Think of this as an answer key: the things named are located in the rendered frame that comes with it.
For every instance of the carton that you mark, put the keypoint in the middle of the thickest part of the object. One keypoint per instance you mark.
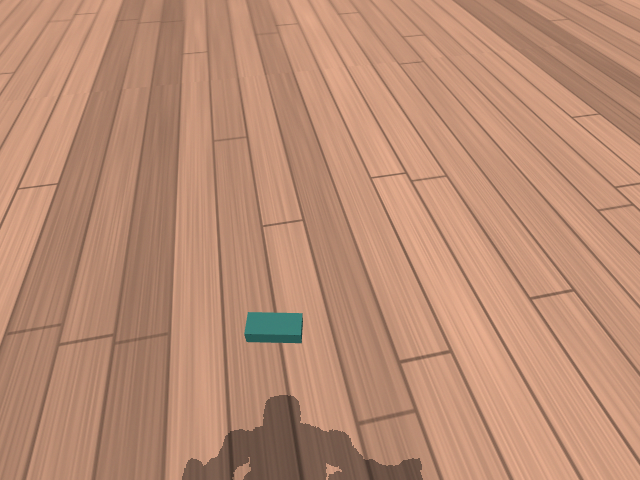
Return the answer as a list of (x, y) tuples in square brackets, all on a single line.
[(274, 327)]

